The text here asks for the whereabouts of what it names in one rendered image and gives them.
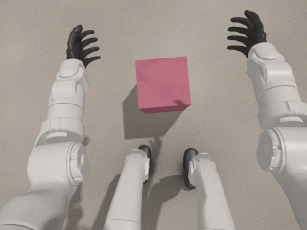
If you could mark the robot left shin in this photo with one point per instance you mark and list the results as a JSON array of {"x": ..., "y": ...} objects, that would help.
[{"x": 137, "y": 151}]

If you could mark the robot right hand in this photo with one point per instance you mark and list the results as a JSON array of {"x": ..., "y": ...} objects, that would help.
[{"x": 254, "y": 33}]

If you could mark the right robot upper arm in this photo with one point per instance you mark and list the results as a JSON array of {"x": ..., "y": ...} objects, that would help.
[{"x": 283, "y": 152}]

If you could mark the left robot forearm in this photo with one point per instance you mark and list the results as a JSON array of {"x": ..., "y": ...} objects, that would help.
[{"x": 64, "y": 120}]

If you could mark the carton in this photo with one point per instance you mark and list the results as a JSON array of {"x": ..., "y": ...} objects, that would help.
[{"x": 163, "y": 84}]

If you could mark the left robot upper arm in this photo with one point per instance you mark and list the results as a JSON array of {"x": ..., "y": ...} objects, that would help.
[{"x": 55, "y": 172}]

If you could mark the robot left hand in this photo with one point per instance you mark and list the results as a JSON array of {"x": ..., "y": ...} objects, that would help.
[{"x": 76, "y": 46}]

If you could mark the right robot forearm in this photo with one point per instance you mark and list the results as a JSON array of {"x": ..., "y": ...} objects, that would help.
[{"x": 275, "y": 88}]

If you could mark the right robot foot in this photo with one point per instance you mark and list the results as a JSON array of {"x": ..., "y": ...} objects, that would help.
[{"x": 188, "y": 156}]

